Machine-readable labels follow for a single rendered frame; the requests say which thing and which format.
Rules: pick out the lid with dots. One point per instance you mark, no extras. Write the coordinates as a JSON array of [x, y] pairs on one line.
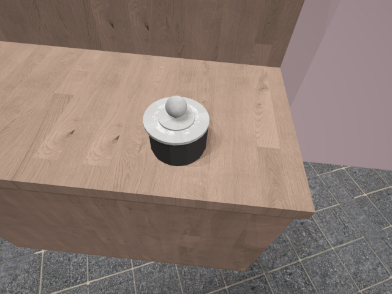
[[168, 130]]

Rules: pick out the pot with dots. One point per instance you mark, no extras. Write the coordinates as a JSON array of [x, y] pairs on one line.
[[179, 155]]

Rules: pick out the table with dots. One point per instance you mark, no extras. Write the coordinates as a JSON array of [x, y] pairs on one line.
[[77, 172]]

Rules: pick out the knob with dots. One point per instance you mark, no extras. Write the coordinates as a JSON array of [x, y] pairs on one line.
[[176, 106]]

